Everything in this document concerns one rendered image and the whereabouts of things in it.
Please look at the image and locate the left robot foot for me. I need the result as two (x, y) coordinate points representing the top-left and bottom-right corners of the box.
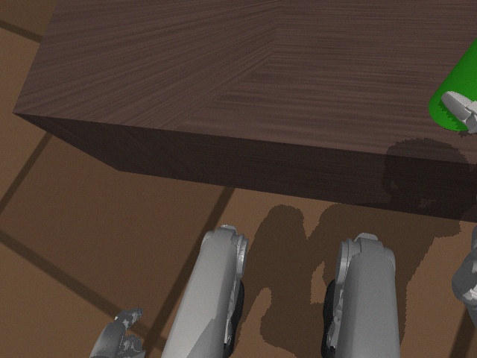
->
(223, 280), (244, 358)

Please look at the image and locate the bottle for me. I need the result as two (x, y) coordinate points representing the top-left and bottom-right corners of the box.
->
(429, 38), (477, 131)

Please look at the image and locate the right robot foot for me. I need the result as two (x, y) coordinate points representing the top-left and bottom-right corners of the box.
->
(320, 279), (336, 358)

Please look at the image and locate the right robot hand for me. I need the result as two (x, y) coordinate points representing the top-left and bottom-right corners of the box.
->
(441, 91), (477, 134)

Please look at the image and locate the left robot hand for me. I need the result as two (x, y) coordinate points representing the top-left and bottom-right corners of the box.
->
(89, 307), (146, 358)

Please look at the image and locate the right robot arm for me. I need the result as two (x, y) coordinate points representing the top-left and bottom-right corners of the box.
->
(452, 196), (477, 329)

